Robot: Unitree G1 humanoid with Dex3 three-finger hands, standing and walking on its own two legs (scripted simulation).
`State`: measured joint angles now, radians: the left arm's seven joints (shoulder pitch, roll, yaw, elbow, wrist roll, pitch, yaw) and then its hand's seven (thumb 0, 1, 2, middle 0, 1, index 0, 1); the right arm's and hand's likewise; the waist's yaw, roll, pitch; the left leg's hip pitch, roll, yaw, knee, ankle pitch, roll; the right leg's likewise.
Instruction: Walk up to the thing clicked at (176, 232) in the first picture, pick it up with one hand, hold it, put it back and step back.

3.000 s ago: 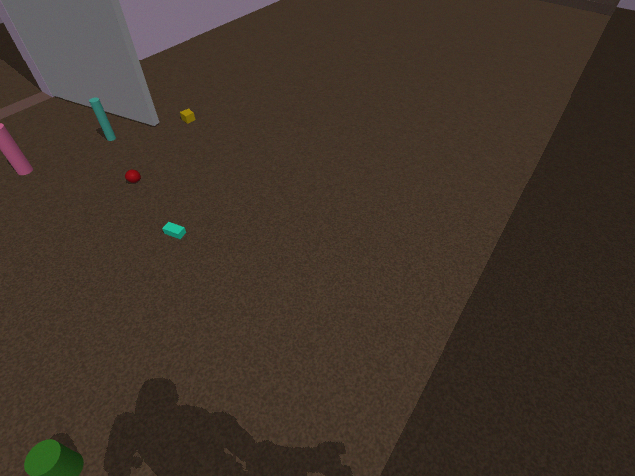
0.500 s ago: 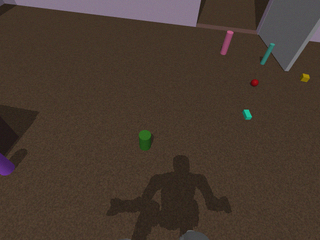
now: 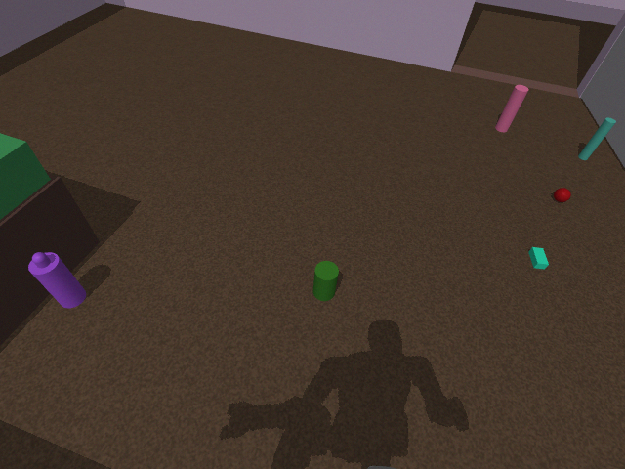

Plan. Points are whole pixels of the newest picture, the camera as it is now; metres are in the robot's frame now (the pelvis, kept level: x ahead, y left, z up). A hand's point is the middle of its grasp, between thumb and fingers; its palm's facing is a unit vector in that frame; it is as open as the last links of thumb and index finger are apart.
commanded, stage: walk up
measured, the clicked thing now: (538, 258) +0.99 -0.96 -0.73
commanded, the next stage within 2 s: stand in 0.52 s
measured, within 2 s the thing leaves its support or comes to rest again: neither
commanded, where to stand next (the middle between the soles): +0.09 -0.05 m, yaw -1 degrees
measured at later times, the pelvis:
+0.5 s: pelvis +0.01 -0.02 +0.02, yaw +2 degrees
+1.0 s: pelvis +0.01 -0.03 +0.03, yaw +0 degrees
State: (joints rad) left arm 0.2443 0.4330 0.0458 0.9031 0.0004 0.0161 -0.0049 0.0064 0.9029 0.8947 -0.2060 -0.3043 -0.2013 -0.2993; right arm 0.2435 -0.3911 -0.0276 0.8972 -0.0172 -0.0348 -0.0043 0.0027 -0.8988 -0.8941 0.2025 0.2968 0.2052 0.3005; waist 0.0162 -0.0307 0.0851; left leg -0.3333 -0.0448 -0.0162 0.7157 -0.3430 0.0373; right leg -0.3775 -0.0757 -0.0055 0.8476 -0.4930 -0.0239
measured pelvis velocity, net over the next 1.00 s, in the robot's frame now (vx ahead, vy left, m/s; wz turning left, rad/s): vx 0.01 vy -0.03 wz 0.01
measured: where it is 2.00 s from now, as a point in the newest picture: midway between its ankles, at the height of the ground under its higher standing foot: outside the picture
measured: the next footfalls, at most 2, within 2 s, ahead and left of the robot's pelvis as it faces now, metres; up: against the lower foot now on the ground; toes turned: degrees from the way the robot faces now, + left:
none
